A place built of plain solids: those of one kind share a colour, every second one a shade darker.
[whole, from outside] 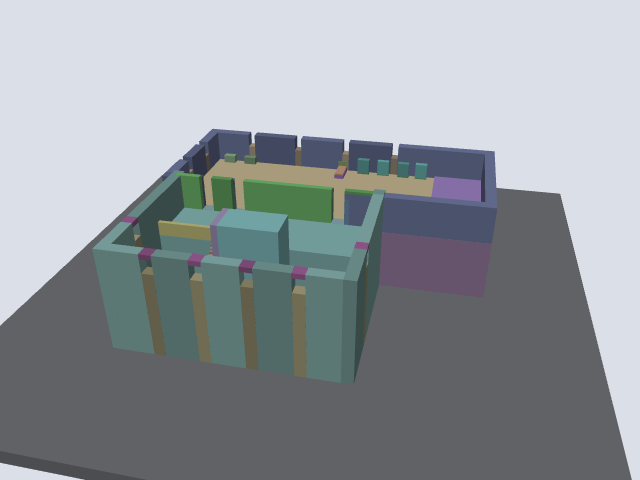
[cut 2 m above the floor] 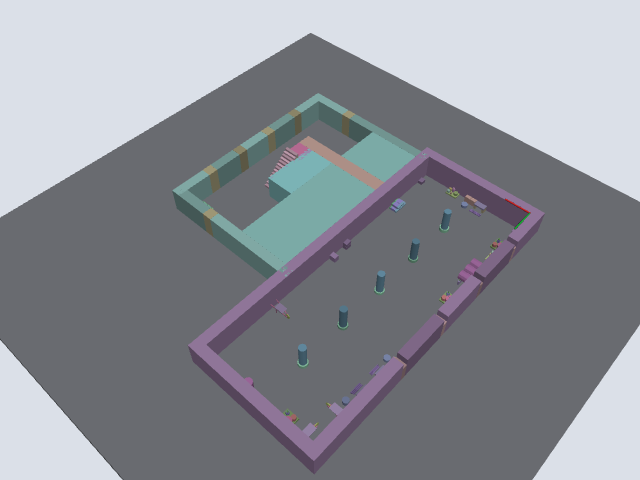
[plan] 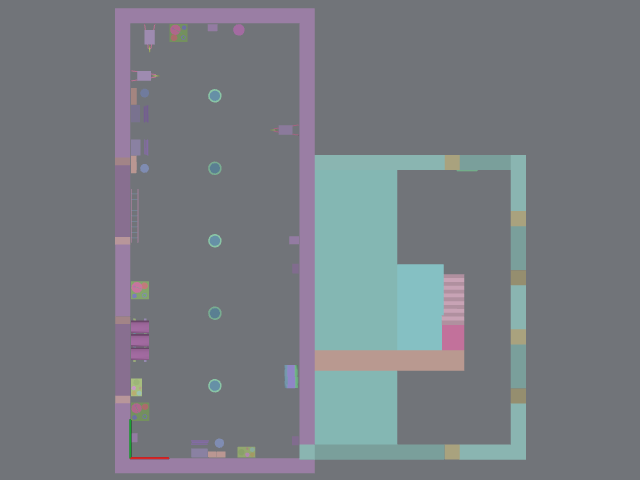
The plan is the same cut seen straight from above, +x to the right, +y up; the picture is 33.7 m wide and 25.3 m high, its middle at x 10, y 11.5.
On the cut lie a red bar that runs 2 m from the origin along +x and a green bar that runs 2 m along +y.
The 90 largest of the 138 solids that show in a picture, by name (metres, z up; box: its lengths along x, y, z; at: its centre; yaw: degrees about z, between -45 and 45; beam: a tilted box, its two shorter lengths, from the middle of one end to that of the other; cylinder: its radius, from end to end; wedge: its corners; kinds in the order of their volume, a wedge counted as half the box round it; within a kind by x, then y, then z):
{
 "floor_gallery_1": {"box": [4.35, 3.89, 5.19], "at": [11.9, 2.67, 2.29]},
 "floor_gallery_2": {"box": [4.35, 9.5, 5.19], "at": [11.9, 10.44, 2.29]},
 "wall_undercroft_1": {"box": [0.8, 3.69, 4.88], "at": [-0.4, 1.05, 2.14]},
 "wall_undercroft_2": {"box": [0.8, 3.78, 4.88], "at": [-0.4, 5.18, 2.14]},
 "wall_undercroft_3": {"box": [0.8, 3.78, 4.88], "at": [-0.4, 9.37, 2.14]},
 "wall_undercroft_4": {"box": [0.8, 3.78, 4.88], "at": [-0.4, 13.55, 2.14]},
 "wall_undercroft_5": {"box": [0.8, 7.88, 4.88], "at": [-0.4, 19.78, 2.14]},
 "wall_undercroft_6": {"box": [10.52, 0.8, 4.88], "at": [4.46, -0.4, 2.14]},
 "wall_undercroft_7": {"box": [10.52, 0.8, 4.88], "at": [4.46, 23.32, 2.14]},
 "wall_undercroft_8": {"box": [0.8, 24.52, 4.88], "at": [9.32, 11.46, 2.14]},
 "wall_vestibule_1": {"box": [0.8, 0.8, 7.89], "at": [9.32, 0.32, 3.65]},
 "wall_vestibule_2": {"box": [0.8, 0.8, 7.89], "at": [9.32, 15.59, 3.65]},
 "wall_vestibule_3": {"box": [7.65, 0.8, 7.89], "at": [12.75, 0.32, 3.65]},
 "wall_vestibule_4": {"box": [7.65, 0.8, 7.89], "at": [12.75, 15.59, 3.65]},
 "wall_vestibule_5": {"box": [3.48, 0.8, 7.89], "at": [19.11, 0.32, 3.65]},
 "wall_vestibule_6": {"box": [3.48, 0.8, 7.89], "at": [19.11, 15.59, 3.65]},
 "wall_vestibule_7": {"box": [0.8, 2.96, 7.89], "at": [20.45, 1.4, 3.65]},
 "wall_vestibule_8": {"box": [0.8, 2.32, 7.89], "at": [20.45, 4.84, 3.65]},
 "wall_vestibule_9": {"box": [0.8, 2.32, 7.89], "at": [20.45, 7.95, 3.65]},
 "wall_vestibule_10": {"box": [0.8, 2.32, 7.89], "at": [20.45, 11.07, 3.65]},
 "wall_vestibule_11": {"box": [0.8, 2.96, 7.89], "at": [20.45, 14.51, 3.65]},
 "wall_dorter_1": {"box": [0.8, 3.62, 2.8], "at": [-0.4, 1.01, 5.99]},
 "wall_dorter_2": {"box": [0.8, 3.63, 2.8], "at": [-0.4, 5.18, 5.99]},
 "wall_dorter_3": {"box": [0.8, 3.63, 2.8], "at": [-0.4, 9.37, 5.99]},
 "wall_dorter_4": {"box": [0.8, 3.63, 2.8], "at": [-0.4, 13.55, 5.99]},
 "wall_dorter_5": {"box": [0.8, 7.8, 2.8], "at": [-0.4, 19.82, 5.99]},
 "wall_dorter_6": {"box": [3.18, 0.8, 2.8], "at": [0.79, -0.4, 5.99]},
 "wall_dorter_7": {"box": [2.76, 0.8, 2.8], "at": [4.46, -0.4, 5.99]},
 "wall_dorter_8": {"box": [10.52, 0.8, 2.8], "at": [4.46, 23.32, 5.99]},
 "wall_dorter_9": {"box": [3.18, 0.8, 2.8], "at": [8.13, -0.4, 5.99]},
 "wall_dorter_10": {"box": [0.8, 2.99, 2.8], "at": [9.32, 0.7, 5.99]},
 "wall_dorter_11": {"box": [0.8, 10.54, 2.8], "at": [9.32, 18.45, 5.99]},
 "wall_core_1": {"box": [2.45, 4.53, 7.64], "at": [15.3, 7.95, 3.77]},
 "floor_dorter_1": {"box": [8.92, 22.92, 0.4], "at": [4.46, 11.46, 4.69]},
 "wall_vestibule_under_light_1": {"box": [0.8, 0.8, 6.54], "at": [16.97, 0.32, 2.97]},
 "wall_vestibule_under_light_2": {"box": [0.8, 0.8, 6.54], "at": [16.97, 15.59, 2.97]},
 "wall_vestibule_under_light_3": {"box": [0.8, 0.8, 6.54], "at": [20.45, 3.28, 2.97]},
 "wall_vestibule_under_light_4": {"box": [0.8, 0.8, 6.54], "at": [20.45, 6.4, 2.97]},
 "wall_vestibule_under_light_5": {"box": [0.8, 0.8, 6.54], "at": [20.45, 9.51, 2.97]},
 "wall_vestibule_under_light_6": {"box": [0.8, 0.8, 6.54], "at": [20.45, 12.63, 2.97]},
 "wall_left_1": {"box": [2.45, 0.45, 5.35], "at": [15.3, 5.91, 4.92]},
 "wall_left_2": {"box": [0.45, 4.53, 7.89], "at": [16.3, 7.95, 3.65]},
 "mass_under_upper_1": {"box": [7.88, 1.08, 2.54], "at": [13.66, 5.15, 0.97]},
 "wall_wallhead_1": {"box": [0.45, 1.92, 3.0], "at": [9.49, 1.23, 6.09]},
 "wall_wallhead_2": {"box": [0.45, 1.53, 3.0], "at": [9.49, 3.91, 6.09]},
 "wall_wallhead_3": {"box": [0.45, 6.6, 3.0], "at": [9.49, 8.93, 6.09]},
 "wall_wallhead_4": {"box": [0.45, 2.46, 3.0], "at": [9.49, 14.41, 6.09]},
 "floor_dais_1": {"box": [8.92, 3.82, 0.16], "at": [4.46, 21.01, 4.97]},
 "mass_under_head_1": {"box": [1.18, 1.36, 2.54], "at": [17.01, 6.37, 0.97]},
 "wall_dorter_under_light_1": {"box": [0.8, 0.55, 1.75], "at": [-0.4, 3.09, 5.46]},
 "wall_dorter_under_light_2": {"box": [0.8, 0.55, 1.75], "at": [-0.4, 7.28, 5.46]},
 "wall_dorter_under_light_3": {"box": [0.8, 0.55, 1.75], "at": [-0.4, 11.46, 5.46]},
 "wall_dorter_under_light_4": {"box": [0.8, 0.55, 1.75], "at": [-0.4, 15.64, 5.46]},
 "wall_dorter_under_light_5": {"box": [0.7, 0.8, 1.75], "at": [2.73, -0.4, 5.46]},
 "pier_undercroft_1": {"cylinder": 0.27, "from": [4.46, 3.82, 0.29], "to": [4.46, 3.82, 2.55]},
 "pier_undercroft_2": {"cylinder": 0.27, "from": [4.46, 7.64, 0.24], "to": [4.46, 7.64, 2.55]},
 "pier_undercroft_3": {"cylinder": 0.27, "from": [4.46, 11.46, 0.22], "to": [4.46, 11.46, 2.55]},
 "pier_undercroft_4": {"cylinder": 0.27, "from": [4.46, 15.28, 0.22], "to": [4.46, 15.28, 2.55]},
 "pier_undercroft_5": {"cylinder": 0.27, "from": [4.46, 19.1, 0.27], "to": [4.46, 19.1, 2.55]},
 "wall_undercroft_under_light_1": {"box": [0.8, 0.4, 1.75], "at": [-0.4, 3.09, 0.57]},
 "wall_undercroft_under_light_2": {"box": [0.8, 0.4, 1.75], "at": [-0.4, 7.28, 0.57]},
 "wall_undercroft_under_light_3": {"box": [0.8, 0.4, 1.75], "at": [-0.4, 11.46, 0.57]},
 "wall_undercroft_under_light_4": {"box": [0.8, 0.4, 1.75], "at": [-0.4, 15.64, 0.57]},
 "aumbry_carcase_dorter_1": {"box": [0.41, 0.97, 1.16], "at": [0.24, 14.77, 5.56]},
 "aumbry_carcase_dorter_2": {"box": [0.45, 0.98, 1.17], "at": [0.26, 13.08, 5.56]},
 "aumbry_carcase_dorter_3": {"box": [0.44, 0.93, 1.13], "at": [0.26, 16.47, 5.55]},
 "aumbry_carcase_dorter_4": {"box": [0.46, 0.96, 1.17], "at": [0.27, 17.96, 5.56]},
 "wall_vestibule_over_light_1": {"box": [0.8, 0.8, 0.35], "at": [16.97, 0.32, 7.42]},
 "wall_vestibule_over_light_2": {"box": [0.8, 0.8, 0.35], "at": [16.97, 15.59, 7.42]},
 "wall_vestibule_over_light_3": {"box": [0.8, 0.8, 0.35], "at": [20.45, 3.28, 7.42]},
 "wall_vestibule_over_light_4": {"box": [0.8, 0.8, 0.35], "at": [20.45, 6.4, 7.42]},
 "wall_vestibule_over_light_5": {"box": [0.8, 0.8, 0.35], "at": [20.45, 9.51, 7.42]},
 "wall_vestibule_over_light_6": {"box": [0.8, 0.8, 0.35], "at": [20.45, 12.63, 7.42]},
 "parapet_gallery_1": {"box": [0.3, 3.89, 1.02], "at": [13.92, 2.67, 5.4]},
 "jamb_wall_head_1": {"box": [0.8, 0.35, 2.05], "at": [9.32, 4.5, 5.92]},
 "jamb_wall_head_2": {"box": [0.8, 0.35, 2.05], "at": [9.32, 13.35, 5.92]},
 "threshold_wall_head_1": {"box": [0.8, 1.65, 0.3], "at": [9.32, 2.67, 4.74]},
 "threshold_wall_head_2": {"box": [0.8, 1.65, 0.3], "at": [9.32, 12.7, 4.74]},
 "chest_dorter_1": {"box": [0.51, 1.01, 0.6], "at": [0.28, 2.97, 5.19]},
 "chest_dorter_2": {"box": [0.56, 0.99, 0.62], "at": [0.31, 1.14, 5.2]},
 "tub_stand_undercroft_1": {"box": [0.95, 0.95, 0.17], "at": [0.51, 8.85, 0.04]},
 "tub_stand_undercroft_2": {"box": [0.97, 0.97, 0.17], "at": [0.52, 2.45, 0.04]},
 "tub_stand_undercroft_3": {"box": [0.95, 0.95, 0.17], "at": [2.55, 22.41, 0.04]},
 "bed_frame_dorter_1": {"box": [1.85, 0.76, 0.31], "at": [0.96, 11.25, 5.04]},
 "pier_undercroft_base_1": {"cylinder": 0.35, "from": [4.46, 3.82, 0.0], "to": [4.46, 3.82, 0.29]},
 "pier_undercroft_base_2": {"cylinder": 0.35, "from": [4.46, 7.64, 0.0], "to": [4.46, 7.64, 0.24]},
 "pier_undercroft_base_3": {"cylinder": 0.35, "from": [4.46, 19.1, 0.0], "to": [4.46, 19.1, 0.27]},
 "cask_undercroft_1": {"cylinder": 0.3, "from": [5.73, 22.58, 0.0], "to": [5.73, 22.58, 0.88]},
 "bed_pallet_dorter_1": {"box": [1.73, 0.7, 0.11], "at": [0.99, 11.25, 5.25]},
 "crate_undercroft_1": {"box": [0.52, 0.42, 0.49], "at": [8.63, 11.49, 0.2]}
}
